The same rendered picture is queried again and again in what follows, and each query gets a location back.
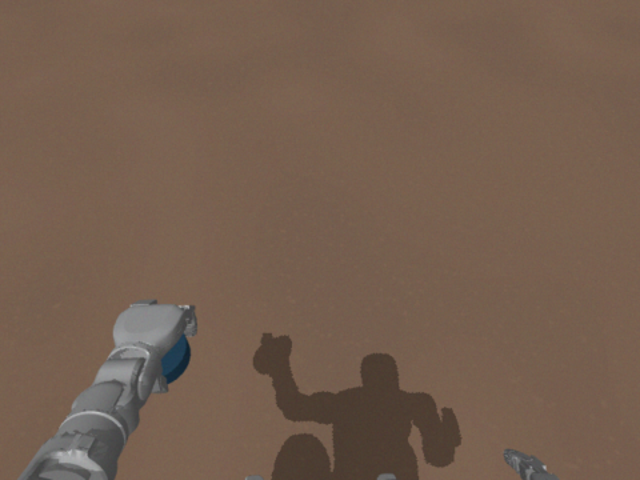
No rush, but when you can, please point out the left robot arm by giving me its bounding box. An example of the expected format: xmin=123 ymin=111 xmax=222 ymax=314
xmin=17 ymin=342 xmax=161 ymax=480

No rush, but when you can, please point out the tin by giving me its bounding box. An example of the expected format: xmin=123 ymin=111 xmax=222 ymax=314
xmin=161 ymin=333 xmax=191 ymax=384

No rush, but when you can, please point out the right robot hand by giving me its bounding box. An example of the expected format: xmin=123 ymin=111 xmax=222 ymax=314
xmin=503 ymin=449 xmax=560 ymax=480

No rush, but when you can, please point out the left robot hand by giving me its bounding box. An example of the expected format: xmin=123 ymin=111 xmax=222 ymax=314
xmin=113 ymin=299 xmax=197 ymax=394

